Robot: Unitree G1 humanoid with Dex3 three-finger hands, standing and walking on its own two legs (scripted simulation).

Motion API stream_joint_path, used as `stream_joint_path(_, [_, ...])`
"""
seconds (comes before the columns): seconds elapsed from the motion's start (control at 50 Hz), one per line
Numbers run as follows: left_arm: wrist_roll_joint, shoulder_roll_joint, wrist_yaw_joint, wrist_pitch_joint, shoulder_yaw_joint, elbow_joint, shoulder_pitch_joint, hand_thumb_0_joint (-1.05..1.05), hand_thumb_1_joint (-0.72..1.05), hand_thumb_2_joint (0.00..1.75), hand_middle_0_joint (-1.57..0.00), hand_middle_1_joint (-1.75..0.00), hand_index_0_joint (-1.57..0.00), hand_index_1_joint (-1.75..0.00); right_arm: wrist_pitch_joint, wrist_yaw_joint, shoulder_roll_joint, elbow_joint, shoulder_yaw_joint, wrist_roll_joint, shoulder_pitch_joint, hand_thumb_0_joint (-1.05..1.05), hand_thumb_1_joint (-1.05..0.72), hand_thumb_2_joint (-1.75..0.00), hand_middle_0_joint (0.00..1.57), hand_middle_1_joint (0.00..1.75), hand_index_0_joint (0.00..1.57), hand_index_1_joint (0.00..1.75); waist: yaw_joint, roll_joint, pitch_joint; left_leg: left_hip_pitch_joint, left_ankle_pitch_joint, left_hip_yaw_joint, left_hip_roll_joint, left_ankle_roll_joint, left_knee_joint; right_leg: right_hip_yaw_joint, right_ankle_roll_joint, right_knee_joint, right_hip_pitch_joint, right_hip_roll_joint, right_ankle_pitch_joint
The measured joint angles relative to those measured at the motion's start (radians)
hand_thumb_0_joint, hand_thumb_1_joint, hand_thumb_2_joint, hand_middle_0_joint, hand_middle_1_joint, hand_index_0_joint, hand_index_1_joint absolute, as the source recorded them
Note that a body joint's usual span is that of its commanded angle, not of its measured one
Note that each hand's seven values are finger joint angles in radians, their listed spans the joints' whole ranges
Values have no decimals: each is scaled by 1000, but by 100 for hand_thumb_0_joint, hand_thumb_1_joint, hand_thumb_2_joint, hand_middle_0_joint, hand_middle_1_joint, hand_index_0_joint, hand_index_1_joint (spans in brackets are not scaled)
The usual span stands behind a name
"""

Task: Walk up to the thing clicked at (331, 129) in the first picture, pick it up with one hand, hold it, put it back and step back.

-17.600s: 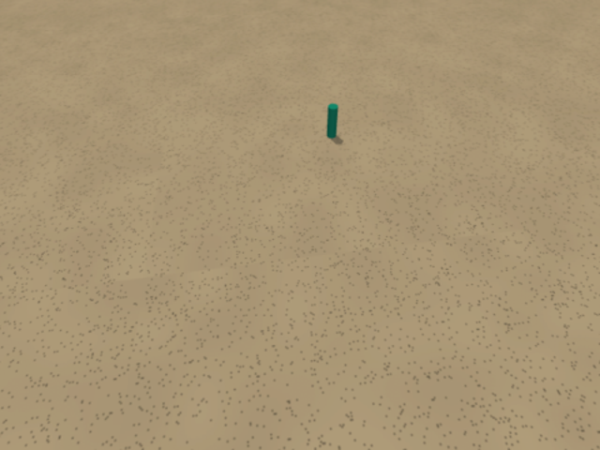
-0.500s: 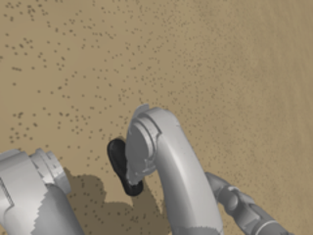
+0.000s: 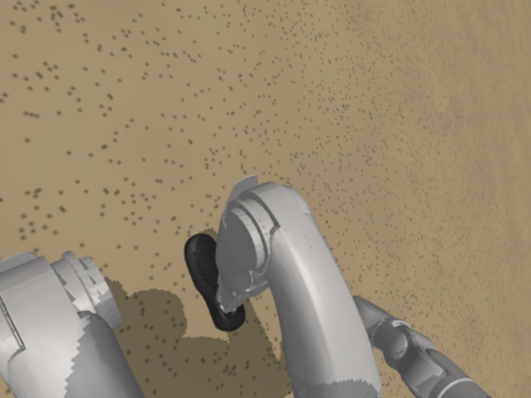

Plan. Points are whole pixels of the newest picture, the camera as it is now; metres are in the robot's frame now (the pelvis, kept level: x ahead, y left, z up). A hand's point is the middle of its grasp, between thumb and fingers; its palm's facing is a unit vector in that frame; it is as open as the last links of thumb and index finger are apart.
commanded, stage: close in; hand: left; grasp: from the side
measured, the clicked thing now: out of the picture +0.51 +0.30 -0.21
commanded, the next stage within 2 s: none
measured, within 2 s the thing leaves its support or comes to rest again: neither
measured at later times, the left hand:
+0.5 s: hand out of the picture +0.50 +0.29 -0.18, palm faces +0.42 -0.91 -0.03, open 17.6 cm
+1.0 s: hand out of the picture +0.50 +0.29 -0.18, palm faces +0.41 -0.91 -0.03, open 17.5 cm
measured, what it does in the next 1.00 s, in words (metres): stands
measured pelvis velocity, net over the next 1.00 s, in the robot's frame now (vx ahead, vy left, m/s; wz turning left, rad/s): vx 0.00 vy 0.00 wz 0.00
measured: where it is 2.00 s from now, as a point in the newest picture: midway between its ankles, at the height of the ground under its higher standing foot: (162, 347)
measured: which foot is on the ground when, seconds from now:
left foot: down 0.00-1.00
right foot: down 0.00-1.00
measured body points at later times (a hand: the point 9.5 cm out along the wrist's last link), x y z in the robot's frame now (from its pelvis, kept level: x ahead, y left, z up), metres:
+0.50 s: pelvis +0.00 +0.00 +0.00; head +0.27 +0.18 +0.31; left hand +0.47 +0.34 -0.17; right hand +0.11 -0.26 -0.03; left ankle +0.07 +0.11 -0.27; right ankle +0.16 -0.14 -0.27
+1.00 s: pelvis +0.00 +0.00 +0.00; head +0.27 +0.18 +0.31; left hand +0.48 +0.34 -0.18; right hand +0.12 -0.26 -0.03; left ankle +0.07 +0.11 -0.27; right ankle +0.16 -0.14 -0.27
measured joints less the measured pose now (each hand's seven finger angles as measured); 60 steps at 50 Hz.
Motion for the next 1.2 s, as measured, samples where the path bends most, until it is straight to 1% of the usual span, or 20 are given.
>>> stream_joint_path(0.16, [7, -8, 11, 4, -1, 0, -1, -1, -61, 16, -3, -15, -3, -14, -6, 2, 2, 5, -6, 3, 5, 0, -91, -90, 20, 30, 21, 30, -1, 2, -4, 1, 2, 3, 2, 1, -5, 1, -4, -3, 0, -2, 1])
stream_joint_path(0.32, [13, 4, 15, 3, -6, 17, -11, -1, -61, 17, -3, -14, -3, -13, -8, 3, 1, 8, -4, 3, 5, 0, -91, -90, 20, 30, 21, 30, -2, 1, -3, 0, 2, 3, 3, 0, -6, 0, -10, -3, -1, -2, 2])
stream_joint_path(0.58, [10, 26, 13, -5, -2, 35, -26, -1, -61, 17, -3, -14, -4, -13, -7, -1, -1, 8, 8, -3, -8, 0, -91, -90, 20, 30, 21, 30, -14, -5, 6, 1, -2, -2, 3, -5, -7, -2, 3, -4, -2, -5, 2])
stream_joint_path(0.68, [15, 38, 13, 1, -1, 35, -27, -1, -61, 18, -3, -14, -4, -14, -4, -6, -2, 5, 9, -3, -11, 0, -91, -90, 20, 30, 21, 30, -15, -8, 6, 1, -4, -4, 5, -5, -7, -4, -1, -5, -3, -4, 2])
stream_joint_path(0.86, [9, 41, 10, 5, -4, 35, -25, -1, -60, 19, -3, -15, -4, -14, -4, -9, -3, 7, 11, -5, -17, 0, -91, -90, 20, 30, 21, 30, -12, -9, 9, 4, -6, -1, 7, -2, -10, -4, -2, -10, 1, -5, 0])
stream_joint_path(1.0, [16, 41, 9, 3, -11, 39, -34, -1, -61, 19, -4, -15, -5, -14, -4, -10, -1, 7, 12, -6, -24, 0, -91, -90, 20, 30, 21, 30, -13, -9, 9, 3, -5, -2, 6, 0, -12, -6, -5, -13, 4, -7, -2])
stream_joint_path(1.2, [21, 53, 11, -2, -9, 49, -34, -1, -61, 19, -5, -15, -5, -15, 3, -13, 2, 1, 20, -9, -30, 0, -91, -90, 20, 30, 21, 30, -17, -11, 9, 6, -9, -6, 8, -2, -15, -10, -6, -17, 7, -8, -3])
